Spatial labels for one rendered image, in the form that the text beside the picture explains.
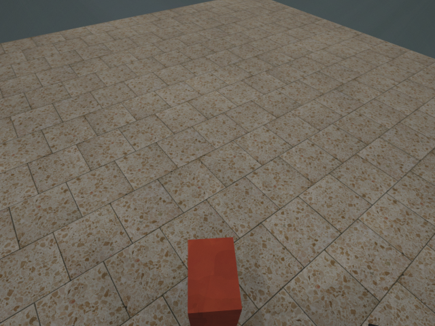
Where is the carton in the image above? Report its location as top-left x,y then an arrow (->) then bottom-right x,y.
188,237 -> 242,326

